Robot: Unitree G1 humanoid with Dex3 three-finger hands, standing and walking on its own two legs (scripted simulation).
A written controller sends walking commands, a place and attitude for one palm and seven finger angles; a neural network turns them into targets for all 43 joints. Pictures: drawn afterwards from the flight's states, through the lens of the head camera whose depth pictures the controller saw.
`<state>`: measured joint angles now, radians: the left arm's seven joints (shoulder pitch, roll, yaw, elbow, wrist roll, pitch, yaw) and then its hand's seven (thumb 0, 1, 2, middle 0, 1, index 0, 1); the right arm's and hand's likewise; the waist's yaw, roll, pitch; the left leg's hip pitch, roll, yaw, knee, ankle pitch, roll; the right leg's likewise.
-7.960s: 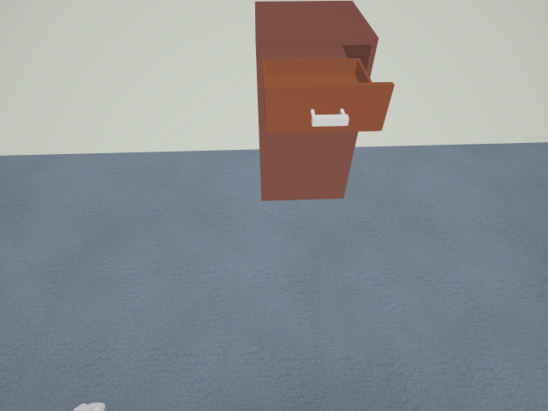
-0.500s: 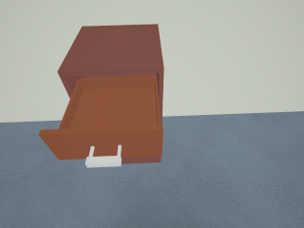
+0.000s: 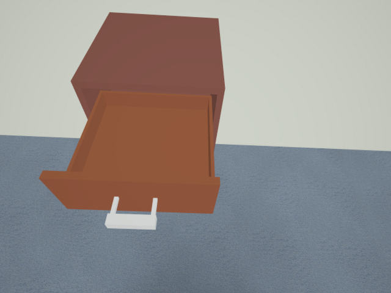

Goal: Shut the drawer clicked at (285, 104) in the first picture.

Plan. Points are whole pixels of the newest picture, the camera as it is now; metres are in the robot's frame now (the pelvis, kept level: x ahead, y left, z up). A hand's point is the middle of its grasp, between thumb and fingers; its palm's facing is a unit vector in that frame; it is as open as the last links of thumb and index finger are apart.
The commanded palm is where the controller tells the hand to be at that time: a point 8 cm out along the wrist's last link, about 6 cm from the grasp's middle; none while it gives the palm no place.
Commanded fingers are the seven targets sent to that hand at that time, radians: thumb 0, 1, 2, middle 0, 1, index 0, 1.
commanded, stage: come to a stop and stand still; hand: left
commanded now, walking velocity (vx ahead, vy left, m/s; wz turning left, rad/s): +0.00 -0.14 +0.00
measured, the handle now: (133, 211) +0.29 +0.17 -0.06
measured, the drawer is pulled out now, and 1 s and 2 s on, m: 0.30 0.30 0.30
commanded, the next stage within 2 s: look again from close up in 1.50 s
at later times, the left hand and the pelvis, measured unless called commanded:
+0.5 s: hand out of the picture -0.04 +0.14 -0.16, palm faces +0.01 -0.97 -0.22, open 7.4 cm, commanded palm none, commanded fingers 0.00 0.90 0.90 -0.20 -0.30 -0.20 -0.30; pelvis -0.03 -0.03 +0.01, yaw +0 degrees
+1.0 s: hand out of the picture -0.06 +0.07 -0.17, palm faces +0.09 -0.98 -0.15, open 7.4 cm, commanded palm none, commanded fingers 0.00 0.90 0.90 -0.20 -0.30 -0.20 -0.30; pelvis -0.01 -0.07 +0.01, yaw +1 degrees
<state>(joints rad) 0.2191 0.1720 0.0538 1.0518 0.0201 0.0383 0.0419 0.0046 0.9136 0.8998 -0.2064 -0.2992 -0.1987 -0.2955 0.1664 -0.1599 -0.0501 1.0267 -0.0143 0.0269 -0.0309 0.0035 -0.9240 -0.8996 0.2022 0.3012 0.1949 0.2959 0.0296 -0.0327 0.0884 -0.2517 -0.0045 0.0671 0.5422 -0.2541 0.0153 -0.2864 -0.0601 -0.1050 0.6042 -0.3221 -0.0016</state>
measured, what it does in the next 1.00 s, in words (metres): steps on the spot: right foot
